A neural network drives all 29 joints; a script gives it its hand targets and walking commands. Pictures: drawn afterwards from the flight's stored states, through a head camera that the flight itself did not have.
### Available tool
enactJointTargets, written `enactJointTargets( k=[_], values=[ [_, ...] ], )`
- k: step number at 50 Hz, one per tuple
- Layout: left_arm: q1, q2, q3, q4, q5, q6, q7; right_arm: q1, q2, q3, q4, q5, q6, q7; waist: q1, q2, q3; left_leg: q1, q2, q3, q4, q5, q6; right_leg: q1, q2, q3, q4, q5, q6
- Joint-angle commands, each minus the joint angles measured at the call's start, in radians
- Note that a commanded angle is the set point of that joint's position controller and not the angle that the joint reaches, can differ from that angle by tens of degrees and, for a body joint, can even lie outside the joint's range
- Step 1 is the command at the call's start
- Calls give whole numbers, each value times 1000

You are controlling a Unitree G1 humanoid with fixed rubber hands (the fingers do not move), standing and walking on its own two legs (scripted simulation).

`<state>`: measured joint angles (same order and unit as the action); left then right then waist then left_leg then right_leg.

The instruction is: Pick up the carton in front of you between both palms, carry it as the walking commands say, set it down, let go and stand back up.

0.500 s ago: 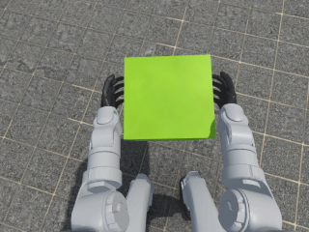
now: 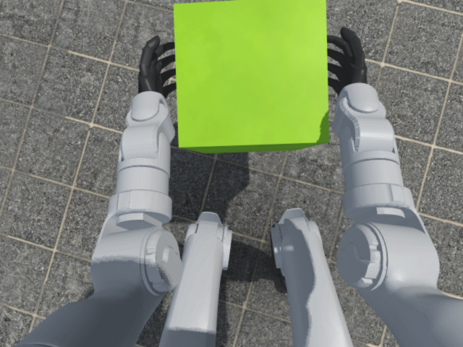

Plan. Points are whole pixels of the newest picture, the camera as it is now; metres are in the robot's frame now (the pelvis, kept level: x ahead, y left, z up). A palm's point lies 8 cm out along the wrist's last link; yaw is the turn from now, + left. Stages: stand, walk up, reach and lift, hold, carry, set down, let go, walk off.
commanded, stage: set down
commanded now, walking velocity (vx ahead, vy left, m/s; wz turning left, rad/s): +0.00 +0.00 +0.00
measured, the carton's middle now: (249, 94) +0.51 -0.01 -0.19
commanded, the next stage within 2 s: none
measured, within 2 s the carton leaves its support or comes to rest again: rests again in 0.86 s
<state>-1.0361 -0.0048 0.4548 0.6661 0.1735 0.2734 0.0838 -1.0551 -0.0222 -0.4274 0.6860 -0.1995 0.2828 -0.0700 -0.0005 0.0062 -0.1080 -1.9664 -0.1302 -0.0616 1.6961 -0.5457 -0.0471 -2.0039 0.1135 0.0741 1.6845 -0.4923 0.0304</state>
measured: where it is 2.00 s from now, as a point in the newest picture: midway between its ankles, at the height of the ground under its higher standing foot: (249, 271)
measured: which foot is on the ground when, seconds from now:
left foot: down 0.00-1.00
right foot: down 0.00-1.00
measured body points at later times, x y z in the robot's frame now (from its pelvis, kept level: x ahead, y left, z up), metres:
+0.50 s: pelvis -0.01 +0.00 -0.10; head +0.36 -0.01 +0.15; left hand +0.55 +0.14 -0.27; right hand +0.54 -0.17 -0.27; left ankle +0.08 +0.12 -0.48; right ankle +0.09 -0.11 -0.48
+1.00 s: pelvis -0.01 +0.00 -0.14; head +0.36 +0.00 +0.12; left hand +0.55 +0.14 -0.31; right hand +0.54 -0.17 -0.31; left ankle +0.08 +0.12 -0.48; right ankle +0.09 -0.11 -0.48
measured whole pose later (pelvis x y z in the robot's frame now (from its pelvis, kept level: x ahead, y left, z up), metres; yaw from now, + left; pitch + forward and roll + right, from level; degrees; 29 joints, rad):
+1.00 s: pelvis -0.01 +0.00 -0.14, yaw +1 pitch +37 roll +1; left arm -1.41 0.18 0.30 0.94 0.01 0.21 0.15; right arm -1.41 -0.25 -0.30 0.97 -0.02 0.21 -0.08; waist -0.02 0.01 0.33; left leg -2.20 -0.15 -0.02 2.21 -0.66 -0.05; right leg -2.23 0.09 0.03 2.20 -0.62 0.03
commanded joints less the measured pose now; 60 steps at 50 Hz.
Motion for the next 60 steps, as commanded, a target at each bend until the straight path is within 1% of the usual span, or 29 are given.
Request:
enactJointTargets(
  k=[1,8,13,18,25,26,28,29,30,32,35,39,42,46,49,53,60],
  values=[
    [-674,-883,-501,24,-111,-12,-228,-638,914,491,30,114,-10,206,0,-36,-1060,417,-56,121,-98,275,-1,680,49,-106,-84,321,15],
    [-771,-828,-442,74,-106,-8,-243,-740,864,447,75,114,-7,205,8,-47,-1003,300,-48,137,-5,232,6,615,42,-109,6,296,13],
    [-836,-795,-438,90,-124,-11,-245,-809,818,444,87,131,-15,208,7,-48,-992,268,-41,141,65,235,8,570,36,-117,80,299,12],
    [-903,-766,-477,88,-170,-21,-238,-878,774,470,84,171,-28,213,-2,-41,-1000,279,-33,143,144,263,7,543,27,-126,161,319,9],
    [-995,-724,-543,70,-243,-40,-216,-958,719,514,77,245,-46,225,-13,-19,-1006,323,-27,140,248,321,7,504,11,-135,272,356,3],
    [-1004,-724,-552,61,-251,-43,-212,-986,724,523,53,264,-50,229,-24,-7,-1002,346,-24,136,260,325,13,456,11,-140,280,348,3],
    [-1018,-744,-580,44,-267,-47,-204,-998,715,538,35,292,-57,239,-34,41,-999,392,-28,138,287,387,10,427,12,-136,306,384,-5],
    [-1036,-754,-603,22,-283,-50,-201,-1002,711,547,29,303,-61,243,-36,56,-1014,392,-30,138,295,408,7,438,9,-130,317,405,-9],
    [-1045,-762,-618,5,-298,-53,-198,-998,711,555,29,309,-62,244,-40,52,-1023,382,-32,135,300,425,6,460,9,-128,328,433,-13],
    [-1024,-772,-634,8,-313,-59,-196,-960,723,560,47,312,-64,245,-49,39,-1019,384,-34,125,312,464,8,470,11,-132,346,478,-13],
    [-973,-776,-617,59,-302,-66,-197,-906,732,542,93,302,-70,250,-51,32,-936,354,-33,114,327,468,11,420,10,-131,359,467,-14],
    [-928,-765,-568,119,-269,-75,-201,-888,723,510,128,285,-79,261,-44,23,-822,287,-33,110,336,422,17,350,8,-124,366,414,-15],
    [-937,-741,-542,137,-256,-82,-200,-913,699,497,132,282,-86,264,-38,16,-763,246,-33,108,341,379,22,323,7,-118,371,377,-18],
    [-978,-702,-526,145,-258,-92,-198,-956,660,485,140,282,-95,260,-38,15,-704,215,-29,104,349,326,30,303,4,-110,378,331,-23],
    [-985,-671,-509,174,-250,-94,-199,-970,636,468,169,276,-98,259,-36,14,-642,199,-25,101,354,286,36,283,3,-107,381,290,-27],
    [-948,-641,-457,229,-217,-86,-214,-947,609,432,221,252,-95,266,-24,6,-516,152,-20,101,355,217,43,244,3,-102,378,223,-30],
    [-894,-589,-384,309,-165,-68,-241,-890,562,362,294,204,-80,285,-14,15,-349,96,-14,95,351,138,52,188,2,-91,377,143,-39]
  ],
)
